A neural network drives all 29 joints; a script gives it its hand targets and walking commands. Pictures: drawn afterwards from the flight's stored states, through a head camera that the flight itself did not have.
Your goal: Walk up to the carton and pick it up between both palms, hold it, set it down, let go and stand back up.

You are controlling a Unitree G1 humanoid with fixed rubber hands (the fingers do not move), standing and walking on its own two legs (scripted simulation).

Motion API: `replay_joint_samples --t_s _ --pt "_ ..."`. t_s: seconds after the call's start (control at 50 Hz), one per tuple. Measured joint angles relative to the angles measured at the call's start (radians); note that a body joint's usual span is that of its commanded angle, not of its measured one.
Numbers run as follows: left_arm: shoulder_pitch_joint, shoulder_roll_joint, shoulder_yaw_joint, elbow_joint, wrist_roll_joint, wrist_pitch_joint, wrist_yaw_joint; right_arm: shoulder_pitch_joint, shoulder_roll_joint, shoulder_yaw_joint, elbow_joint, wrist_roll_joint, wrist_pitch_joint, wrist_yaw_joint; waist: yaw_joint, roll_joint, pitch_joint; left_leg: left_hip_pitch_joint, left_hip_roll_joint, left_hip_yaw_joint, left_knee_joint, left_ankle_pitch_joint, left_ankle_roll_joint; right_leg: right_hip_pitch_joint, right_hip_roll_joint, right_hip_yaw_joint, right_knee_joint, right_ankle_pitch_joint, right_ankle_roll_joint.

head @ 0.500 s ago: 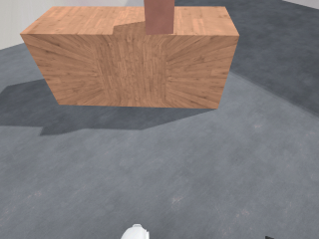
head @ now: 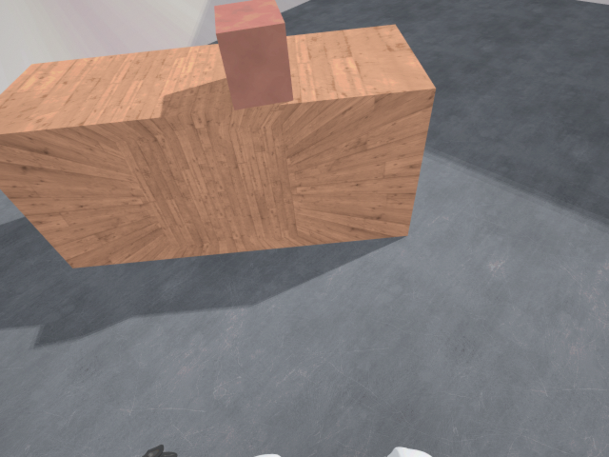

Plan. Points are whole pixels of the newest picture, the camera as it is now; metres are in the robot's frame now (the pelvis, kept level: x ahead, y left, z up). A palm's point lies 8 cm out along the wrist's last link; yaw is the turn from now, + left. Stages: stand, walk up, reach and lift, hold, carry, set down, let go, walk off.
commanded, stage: walk up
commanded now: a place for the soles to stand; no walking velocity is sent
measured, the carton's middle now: (254, 53) +1.17 +0.14 +0.03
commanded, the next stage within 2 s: none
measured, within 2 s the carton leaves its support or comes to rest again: neither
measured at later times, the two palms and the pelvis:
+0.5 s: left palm (140, 372) +0.29 +0.30 -0.10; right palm (475, 371) +0.26 -0.22 -0.09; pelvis +0.21 +0.04 +0.01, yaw -2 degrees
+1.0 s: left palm (133, 300) +0.44 +0.36 -0.12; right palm (401, 235) +0.53 -0.17 -0.09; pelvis +0.42 +0.08 +0.00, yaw +0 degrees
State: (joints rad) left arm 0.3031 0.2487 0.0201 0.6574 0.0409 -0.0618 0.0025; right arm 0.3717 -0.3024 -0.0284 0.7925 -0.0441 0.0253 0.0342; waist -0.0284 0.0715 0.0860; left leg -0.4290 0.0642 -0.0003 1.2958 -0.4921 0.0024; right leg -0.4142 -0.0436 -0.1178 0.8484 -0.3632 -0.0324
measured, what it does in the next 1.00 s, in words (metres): walks ahead: left foot, then right foot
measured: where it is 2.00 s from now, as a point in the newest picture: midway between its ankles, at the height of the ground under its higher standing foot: (292, 328)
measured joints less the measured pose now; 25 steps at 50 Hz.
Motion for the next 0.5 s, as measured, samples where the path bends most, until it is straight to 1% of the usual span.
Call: replay_joint_samples --t_s 0.04,0.06,0.1,0.16,0.2,0.22,0.24,0.26,0.3,0.32,0.36,0.38,0.42,0.46,0.5 --pt "0.005 0.0 -0.005 0.023 0.005 0.0 0.009 -0.019 -0.002 -0.01 -0.014 -0.001 0.0 0.007 0.008 0.018 0.005 -0.066 0.01 -0.001 0.007 0.027 -0.016 0.049 -0.004 -0.016 -0.03 -0.012 0.007" --pt "0.011 0.002 -0.006 0.036 0.006 -0.001 0.011 -0.028 0.0 -0.014 -0.023 0.001 -0.002 0.012 0.012 0.022 0.006 -0.09 0.018 0.001 -0.027 0.03 -0.022 0.074 -0.007 -0.023 -0.048 -0.017 0.011" --pt "0.023 0.011 -0.006 0.059 0.007 -0.004 0.012 -0.046 0.009 -0.019 -0.043 0.009 -0.008 0.023 0.022 0.02 0.006 -0.118 0.036 0.007 -0.145 0.042 -0.024 0.123 -0.015 -0.036 -0.084 -0.028 0.019" --pt "0.045 0.033 0.001 0.085 0.005 -0.002 0.008 -0.068 0.029 -0.023 -0.072 0.015 -0.027 0.038 0.044 -0.002 0.006 -0.116 0.054 0.016 -0.361 0.113 -0.01 0.187 -0.031 -0.047 -0.116 -0.057 0.032" --pt "0.065 0.048 0.007 0.101 0.002 0.005 0.002 -0.071 0.039 -0.026 -0.091 0.014 -0.045 0.043 0.059 -0.026 0.002 -0.08 0.049 0.036 -0.488 0.18 0.008 0.219 -0.052 -0.047 -0.104 -0.097 0.041" --pt "0.078 0.053 0.01 0.108 0.0 0.011 -0.001 -0.068 0.041 -0.028 -0.101 0.014 -0.055 0.043 0.064 -0.039 -0.004 -0.055 0.038 0.047 -0.531 0.203 0.017 0.229 -0.066 -0.042 -0.082 -0.127 0.044" --pt "0.091 0.059 0.013 0.114 -0.001 0.019 -0.004 -0.065 0.043 -0.029 -0.111 0.013 -0.065 0.039 0.067 -0.06 -0.006 -0.042 0.018 0.057 -0.532 0.257 0.017 0.231 -0.088 -0.03 -0.044 -0.165 0.037" --pt "0.102 0.062 0.016 0.118 -0.005 0.03 -0.008 -0.064 0.044 -0.027 -0.12 0.012 -0.074 0.033 0.068 -0.077 -0.009 -0.045 0.006 0.069 -0.497 0.26 0.016 0.211 -0.099 -0.004 0.025 -0.188 0.021" --pt "0.112 0.065 0.018 0.124 -0.009 0.058 -0.016 -0.069 0.047 -0.015 -0.129 0.013 -0.079 0.011 0.061 -0.101 -0.01 -0.045 -0.002 0.086 -0.435 0.189 0.013 0.13 -0.064 0.082 0.226 -0.186 0.01" --pt "0.109 0.068 0.018 0.125 -0.01 0.069 -0.019 -0.072 0.05 -0.006 -0.127 0.013 -0.077 -0.001 0.056 -0.113 -0.006 -0.035 -0.003 0.095 -0.424 0.159 0.013 0.084 -0.044 0.11 0.322 -0.162 0.009" --pt "0.095 0.068 0.019 0.119 -0.009 0.077 -0.022 -0.074 0.056 0.007 -0.117 0.007 -0.073 -0.019 0.047 -0.132 0.007 -0.002 -0.001 0.113 -0.427 0.129 0.016 0.0 -0.022 0.126 0.441 -0.119 0.013" --pt "0.087 0.066 0.021 0.112 -0.007 0.075 -0.025 -0.073 0.059 0.011 -0.108 0.004 -0.072 -0.025 0.042 -0.14 0.012 0.018 0.001 0.123 -0.437 0.121 0.016 -0.033 -0.018 0.123 0.457 -0.11 0.018" --pt "0.07 0.056 0.023 0.092 -0.01 0.07 -0.032 -0.067 0.06 0.018 -0.087 0.001 -0.07 -0.031 0.034 -0.147 0.019 0.062 0.007 0.142 -0.464 0.106 0.012 -0.082 -0.019 0.113 0.41 -0.112 0.027" --pt "0.052 0.039 0.025 0.067 -0.016 0.063 -0.039 -0.057 0.054 0.022 -0.067 0.001 -0.068 -0.033 0.024 -0.14 0.022 0.102 0.016 0.157 -0.491 0.092 0.007 -0.104 -0.025 0.096 0.287 -0.12 0.031" --pt "0.035 0.021 0.025 0.041 -0.019 0.05 -0.045 -0.043 0.042 0.022 -0.053 0.001 -0.063 -0.032 0.011 -0.122 0.022 0.137 0.028 0.167 -0.507 0.073 -0.002 -0.102 -0.029 0.076 0.136 -0.094 0.024"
